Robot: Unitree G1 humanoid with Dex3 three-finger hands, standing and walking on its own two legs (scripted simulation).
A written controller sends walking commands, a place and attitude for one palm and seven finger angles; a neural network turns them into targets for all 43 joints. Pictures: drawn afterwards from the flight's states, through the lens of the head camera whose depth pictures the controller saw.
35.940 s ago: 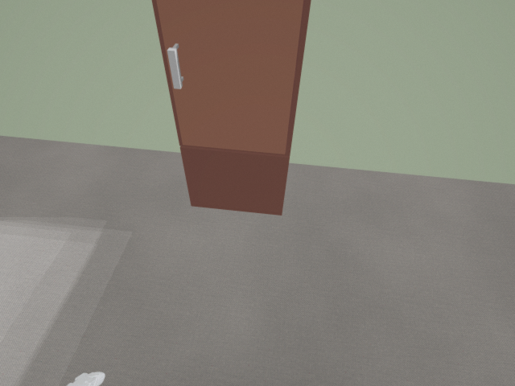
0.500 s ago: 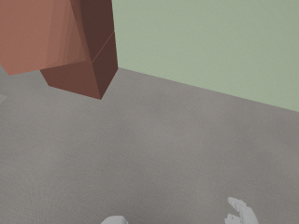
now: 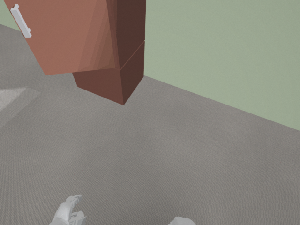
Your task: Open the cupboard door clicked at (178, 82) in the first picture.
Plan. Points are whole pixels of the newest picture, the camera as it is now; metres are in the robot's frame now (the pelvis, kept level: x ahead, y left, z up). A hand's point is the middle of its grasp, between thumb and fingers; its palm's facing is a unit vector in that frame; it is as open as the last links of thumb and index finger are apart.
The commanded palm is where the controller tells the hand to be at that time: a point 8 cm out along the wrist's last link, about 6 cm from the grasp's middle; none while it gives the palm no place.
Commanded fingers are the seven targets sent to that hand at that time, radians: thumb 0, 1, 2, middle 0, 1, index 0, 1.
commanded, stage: turn to face it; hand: left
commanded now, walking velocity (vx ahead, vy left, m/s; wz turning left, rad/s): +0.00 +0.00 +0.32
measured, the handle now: (22, 21) +0.93 +0.60 +0.00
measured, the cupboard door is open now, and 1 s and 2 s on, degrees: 37 37 37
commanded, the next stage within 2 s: take the last steps up to it in 0.22 s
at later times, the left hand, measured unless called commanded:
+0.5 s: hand out of the picture -0.03 +0.15 -0.17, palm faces +0.27 -0.93 -0.24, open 7.3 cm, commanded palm none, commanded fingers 0.00 0.90 0.90 -0.20 -0.30 -0.20 -0.30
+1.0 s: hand out of the picture +0.11 +0.29 -0.17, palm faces +0.30 -0.94 -0.17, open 7.4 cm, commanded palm none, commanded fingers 0.00 0.90 0.90 -0.20 -0.30 -0.20 -0.30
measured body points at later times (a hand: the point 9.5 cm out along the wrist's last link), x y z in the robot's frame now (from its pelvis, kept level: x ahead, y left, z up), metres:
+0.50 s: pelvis +0.01 -0.03 +0.00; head +0.05 -0.03 +0.45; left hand -0.05 +0.20 -0.15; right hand +0.15 -0.26 -0.15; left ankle -0.03 +0.11 -0.69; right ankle -0.02 -0.13 -0.74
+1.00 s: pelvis +0.09 +0.10 +0.00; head +0.10 +0.12 +0.45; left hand +0.09 +0.34 -0.16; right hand +0.13 -0.14 -0.14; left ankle +0.02 +0.12 -0.74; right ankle +0.19 -0.01 -0.66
